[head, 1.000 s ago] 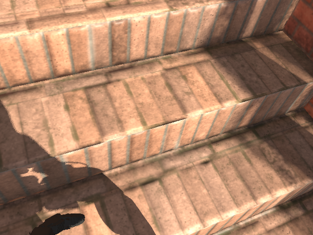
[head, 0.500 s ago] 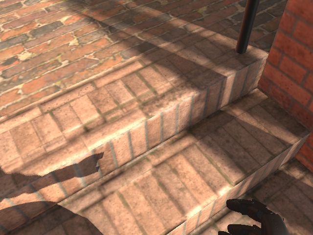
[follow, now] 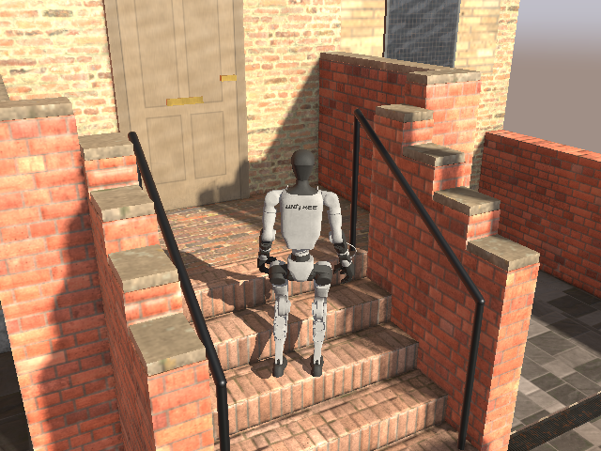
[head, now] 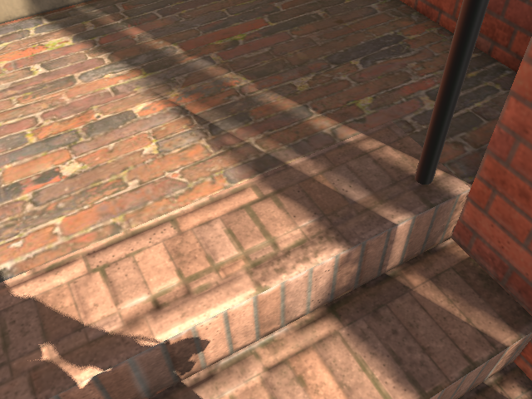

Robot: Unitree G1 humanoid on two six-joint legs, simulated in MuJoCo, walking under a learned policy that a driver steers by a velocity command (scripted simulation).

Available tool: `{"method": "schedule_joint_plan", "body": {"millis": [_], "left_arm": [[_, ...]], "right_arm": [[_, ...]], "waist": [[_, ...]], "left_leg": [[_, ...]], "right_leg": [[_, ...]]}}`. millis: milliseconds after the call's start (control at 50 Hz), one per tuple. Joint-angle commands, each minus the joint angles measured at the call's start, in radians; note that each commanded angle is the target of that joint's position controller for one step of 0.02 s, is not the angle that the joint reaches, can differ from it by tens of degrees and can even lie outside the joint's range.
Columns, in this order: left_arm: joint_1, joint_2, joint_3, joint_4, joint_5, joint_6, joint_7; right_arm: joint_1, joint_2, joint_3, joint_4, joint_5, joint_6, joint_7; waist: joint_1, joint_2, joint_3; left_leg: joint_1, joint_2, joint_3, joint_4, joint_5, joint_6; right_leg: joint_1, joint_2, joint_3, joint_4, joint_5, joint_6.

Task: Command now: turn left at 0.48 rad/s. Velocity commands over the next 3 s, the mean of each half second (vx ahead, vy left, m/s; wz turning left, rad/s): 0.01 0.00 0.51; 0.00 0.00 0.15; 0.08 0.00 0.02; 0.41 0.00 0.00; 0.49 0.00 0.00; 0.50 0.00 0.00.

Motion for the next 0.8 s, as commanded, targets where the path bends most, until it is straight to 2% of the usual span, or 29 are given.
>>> {"method": "schedule_joint_plan", "body": {"millis": [20,60,120,140,160,200,220,260,280,300,320,340,360,380,400,420,460,480,520,540,580,620,640,660,680,700,740,760,800], "left_arm": [[-0.065,0.111,0.032,-0.106,0.013,-0.05,0.017],[-0.021,0.115,0.033,-0.097,0.015,-0.056,0.028],[0.024,0.143,0.043,-0.088,0.009,-0.056,0.032],[0.048,0.16,0.052,-0.086,0.015,-0.047,0.031],[0.058,0.174,0.061,-0.097,0.024,-0.037,0.027],[0.056,0.202,0.074,-0.102,0.033,-0.025,0.017],[0.03,0.214,0.081,-0.106,0.04,-0.017,0.013],[-0.005,0.225,0.088,-0.116,0.029,-0.016,0.007],[-0.009,0.232,0.092,-0.099,0.017,-0.01,0.0],[-0.02,0.236,0.095,-0.088,0.002,-0.002,0.002],[0.0,0.236,0.097,-0.069,-0.002,0.002,-0.001],[0.013,0.219,0.096,-0.06,0.007,0.01,-0.009],[-0.079,0.173,0.078,-0.146,-0.016,0.015,-0.01],[-0.143,0.187,0.074,-0.161,-0.001,0.02,-0.011],[-0.117,0.171,0.069,-0.137,0.007,0.021,-0.018],[-0.091,0.176,0.068,-0.12,0.01,0.019,-0.02],[-0.085,0.185,0.071,-0.104,0.026,0.018,-0.023],[-0.079,0.173,0.071,-0.093,0.024,0.023,-0.023],[-0.078,0.143,0.056,-0.089,0.005,0.025,-0.025],[-0.06,0.122,0.049,-0.081,-0.004,0.026,-0.023],[-0.02,0.113,0.046,-0.065,-0.017,0.023,-0.013],[0.074,0.066,0.036,-0.018,-0.02,0.012,-0.002],[0.081,0.069,0.035,-0.006,-0.008,0.005,0.003],[0.094,0.116,0.04,-0.018,0.01,-0.014,0.004],[0.037,0.153,0.046,-0.037,0.02,-0.013,0.007],[0.004,0.119,0.042,-0.054,0.011,-0.016,0.003],[-0.015,0.101,0.037,-0.046,0.003,-0.021,0.002],[0.004,0.108,0.041,-0.035,0.001,-0.024,0.005],[0.044,0.118,0.05,-0.01,0.001,-0.028,0.008]], "right_arm": [[0.037,-0.06,-0.016,-0.066,-0.007,0.006,0.005],[0.021,-0.063,-0.013,-0.072,-0.018,0.02,0.018],[-0.069,-0.085,-0.003,-0.12,-0.023,0.02,0.052],[-0.095,-0.08,0.0,-0.125,-0.019,0.02,0.057],[-0.069,-0.078,-0.003,-0.111,-0.012,0.022,0.058],[-0.093,-0.076,0.002,-0.135,-0.012,0.02,0.061],[-0.092,-0.069,0.004,-0.141,-0.004,0.023,0.057],[-0.097,-0.088,0.004,-0.157,-0.001,0.025,0.06],[-0.078,-0.078,0.008,-0.157,0.0,0.019,0.066],[-0.045,-0.067,0.014,-0.147,-0.009,0.011,0.066],[-0.015,-0.075,0.015,-0.139,-0.012,0.001,0.059],[0.023,-0.112,0.008,-0.149,-0.025,-0.018,0.053],[0.014,-0.234,-0.033,-0.179,-0.038,-0.014,0.022],[0.032,-0.232,-0.041,-0.208,-0.031,-0.013,0.013],[-0.017,-0.192,-0.024,-0.218,-0.028,-0.013,0.009],[-0.06,-0.153,-0.007,-0.227,-0.03,-0.013,0.012],[-0.111,-0.1,0.017,-0.234,-0.02,-0.018,0.015],[-0.088,-0.091,0.021,-0.221,-0.016,-0.022,0.014],[-0.038,-0.09,0.022,-0.198,-0.026,-0.027,0.008],[-0.042,-0.093,0.019,-0.189,-0.028,-0.024,0.004],[-0.035,-0.103,0.014,-0.171,-0.027,-0.02,0.006],[-0.051,-0.071,0.027,-0.145,-0.005,-0.025,0.011],[-0.024,-0.046,0.031,-0.121,0.002,-0.032,0.021],[-0.002,-0.001,0.041,-0.109,0.001,-0.039,0.034],[0.027,0.0,0.037,-0.105,0.037,-0.027,0.042],[0.035,-0.038,0.029,-0.09,0.027,-0.018,0.042],[0.023,-0.033,0.03,-0.054,0.012,-0.016,0.041],[0.033,-0.035,0.027,-0.04,0.003,-0.018,0.04],[0.059,-0.028,0.026,-0.008,0.003,-0.024,0.039]], "waist": [[-0.029,-0.086,-0.051],[-0.007,-0.084,-0.03],[0.03,-0.145,-0.01],[0.059,-0.181,-0.013],[0.065,-0.205,-0.03],[0.065,-0.206,-0.037],[0.053,-0.236,-0.029],[0.044,-0.231,-0.034],[0.03,-0.218,-0.046],[0.006,-0.188,-0.05],[-0.005,-0.111,-0.048],[-0.023,0.028,-0.033],[-0.04,0.356,0.01],[-0.097,0.28,0.005],[-0.058,0.201,0.012],[-0.023,0.148,0.025],[0.01,0.089,0.004],[0.011,0.081,-0.022],[-0.007,0.078,-0.033],[-0.006,0.095,-0.042],[-0.009,0.139,-0.036],[0.041,0.112,-0.039],[0.037,0.065,-0.044],[0.035,-0.07,-0.056],[-0.003,-0.232,-0.058],[-0.005,-0.236,-0.048],[-0.008,-0.148,0.018],[-0.004,-0.128,0.029],[0.003,-0.07,0.039]], "left_leg": [[-0.123,0.047,-0.013,0.356,0.018,-0.035],[-0.148,0.038,0.006,0.35,0.075,-0.045],[-0.177,0.042,0.029,0.071,0.08,-0.067],[-0.167,0.034,0.057,-0.009,0.037,-0.065],[-0.092,0.034,0.085,0.0,0.045,-0.057],[-0.002,0.053,0.09,-0.131,-0.016,-0.022],[0.063,0.061,0.1,-0.191,-0.034,-0.002],[0.121,0.077,0.113,-0.284,0.003,0.023],[0.162,0.068,0.126,-0.38,0.04,0.038],[0.227,0.048,0.16,-0.49,0.115,0.048],[0.304,0.029,0.142,-0.552,0.182,0.057],[0.385,0.104,-0.033,-0.664,0.2,0.075],[0.379,0.296,-0.406,-0.73,0.272,0.189],[0.329,0.359,-0.515,-0.803,0.253,0.296],[0.278,0.341,-0.443,-0.794,0.199,0.323],[0.235,0.303,-0.37,-0.783,0.184,0.311],[0.235,0.24,-0.275,-0.705,0.385,0.282],[0.256,0.237,-0.253,-0.695,0.435,0.271],[0.293,0.228,-0.236,-0.684,0.467,0.255],[0.266,0.215,-0.208,-0.68,0.495,0.247],[0.233,0.206,-0.202,-0.678,0.484,0.235],[0.157,0.199,-0.188,-0.674,0.484,0.204],[0.108,0.183,-0.183,-0.669,0.425,0.168],[0.033,0.136,-0.136,-0.571,0.28,0.121],[0.047,0.063,-0.031,-0.53,0.107,0.077],[0.143,0.073,-0.005,-0.515,0.098,0.05],[0.199,0.083,-0.012,-0.611,0.19,0.05],[0.212,0.088,-0.017,-0.643,0.213,0.055],[0.184,0.096,-0.021,-0.678,0.249,0.061]], "right_leg": [[0.159,-0.28,0.366,-0.341,0.116,-0.132],[0.201,-0.226,0.244,-0.322,0.156,-0.127],[0.314,-0.224,0.2,-0.362,0.078,-0.136],[0.35,-0.232,0.187,-0.363,0.074,-0.153],[0.325,-0.248,0.159,-0.335,0.166,-0.168],[0.271,-0.274,0.124,-0.33,0.145,-0.18],[0.22,-0.268,0.094,-0.329,0.117,-0.173],[0.185,-0.299,0.092,-0.303,0.134,-0.172],[0.184,-0.291,0.072,-0.267,0.137,-0.161],[0.158,-0.28,0.046,-0.222,0.116,-0.135],[0.095,-0.259,0.016,-0.15,0.082,-0.085],[-0.026,-0.222,-0.049,0.01,-0.018,-0.015],[-0.278,-0.063,-0.099,0.197,-0.242,0.082],[-0.311,-0.038,0.04,0.395,-0.283,0.095],[-0.296,-0.056,0.087,0.488,-0.204,0.106],[-0.277,-0.061,0.094,0.511,-0.155,0.112],[-0.249,-0.039,0.065,0.525,-0.109,0.106],[-0.228,-0.037,0.063,0.484,-0.118,0.097],[-0.19,-0.028,0.043,0.341,-0.163,0.079],[-0.109,-0.017,0.029,0.264,-0.179,0.064],[0.008,0.006,-0.003,0.084,-0.215,0.037],[0.234,0.009,-0.018,-0.218,0.001,0.016],[0.342,-0.018,0.033,-0.277,0.082,0.018],[0.443,-0.163,0.212,-0.363,0.19,0.014],[0.318,-0.243,0.306,-0.389,0.1,-0.066],[0.225,-0.259,0.348,-0.438,-0.051,-0.113],[0.166,-0.176,0.278,-0.444,-0.201,-0.075],[0.162,-0.15,0.246,-0.44,-0.206,-0.055],[0.223,-0.128,0.199,-0.411,-0.098,-0.045]]}}
Next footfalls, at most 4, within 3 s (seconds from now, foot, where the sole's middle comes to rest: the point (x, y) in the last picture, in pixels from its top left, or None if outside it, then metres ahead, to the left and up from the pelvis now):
0.34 left None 0.03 0.11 -0.75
0.64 right None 0.13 -0.07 -0.75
1.88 right None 0.44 -0.01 -0.57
2.38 left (169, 266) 0.66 0.23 -0.38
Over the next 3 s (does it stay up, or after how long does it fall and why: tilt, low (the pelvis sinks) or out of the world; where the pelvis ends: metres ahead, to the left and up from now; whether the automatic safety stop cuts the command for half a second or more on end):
stays up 0.88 0.19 0.38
